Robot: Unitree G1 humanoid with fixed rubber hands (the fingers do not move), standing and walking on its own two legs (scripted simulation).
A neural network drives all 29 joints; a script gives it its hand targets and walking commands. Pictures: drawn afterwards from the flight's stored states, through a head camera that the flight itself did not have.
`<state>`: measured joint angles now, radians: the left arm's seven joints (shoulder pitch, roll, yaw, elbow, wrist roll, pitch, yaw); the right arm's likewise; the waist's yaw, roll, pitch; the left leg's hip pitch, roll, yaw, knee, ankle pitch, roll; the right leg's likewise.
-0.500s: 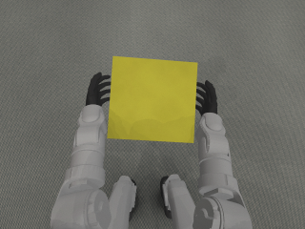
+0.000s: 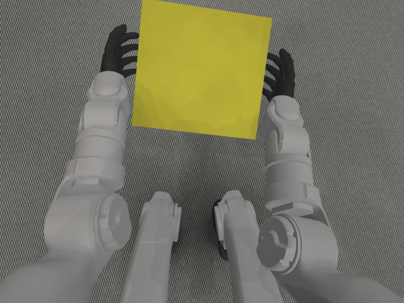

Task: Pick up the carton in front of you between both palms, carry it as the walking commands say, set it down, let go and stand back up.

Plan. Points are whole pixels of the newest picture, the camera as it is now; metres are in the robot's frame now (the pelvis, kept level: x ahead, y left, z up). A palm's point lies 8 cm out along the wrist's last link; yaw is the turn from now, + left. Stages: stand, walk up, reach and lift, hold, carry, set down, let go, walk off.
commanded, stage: set down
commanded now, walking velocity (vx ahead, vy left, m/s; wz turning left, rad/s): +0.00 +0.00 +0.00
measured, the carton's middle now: (197, 84) +0.52 +0.01 -0.19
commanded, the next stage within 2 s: none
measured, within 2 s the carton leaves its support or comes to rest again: rests again in 1.18 s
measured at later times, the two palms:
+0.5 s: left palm (132, 77) +0.56 +0.16 -0.25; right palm (253, 100) +0.51 -0.13 -0.25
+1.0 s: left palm (135, 79) +0.57 +0.16 -0.30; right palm (250, 101) +0.52 -0.14 -0.30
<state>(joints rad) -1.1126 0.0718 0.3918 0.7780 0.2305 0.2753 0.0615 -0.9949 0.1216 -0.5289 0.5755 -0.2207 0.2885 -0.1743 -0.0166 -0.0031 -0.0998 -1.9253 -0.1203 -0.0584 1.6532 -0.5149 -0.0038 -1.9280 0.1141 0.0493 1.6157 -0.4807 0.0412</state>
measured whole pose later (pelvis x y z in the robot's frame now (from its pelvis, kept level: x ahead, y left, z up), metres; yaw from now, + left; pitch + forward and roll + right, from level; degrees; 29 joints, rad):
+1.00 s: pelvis -0.01 +0.01 -0.15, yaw -2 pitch +37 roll -4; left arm -1.61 0.37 0.17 1.13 0.07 0.24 0.03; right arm -1.40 -0.05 -0.50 0.80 -0.06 0.24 -0.17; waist -0.04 -0.02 0.36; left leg -2.20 -0.12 -0.01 2.21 -0.65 0.02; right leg -2.20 0.13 0.00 2.15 -0.61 0.07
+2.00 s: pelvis -0.01 +0.01 -0.17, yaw -3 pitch +32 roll -5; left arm -1.61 0.54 0.01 1.18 -0.13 0.11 0.01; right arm -1.48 -0.26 -0.34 1.06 0.12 0.10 -0.14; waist -0.04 -0.04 0.52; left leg -2.19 -0.05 0.01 2.29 -0.66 0.06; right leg -2.18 0.07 -0.05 2.22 -0.61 0.04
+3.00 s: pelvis +0.01 +0.01 +0.06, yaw -1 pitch +46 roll -3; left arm -1.45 0.49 0.20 1.06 0.01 0.24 -0.10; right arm -1.23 -0.15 -0.38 0.74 0.03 0.26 -0.15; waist -0.08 0.01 0.04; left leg -1.77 -0.07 -0.02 1.39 -0.42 0.04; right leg -1.76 0.06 0.01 1.33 -0.39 0.02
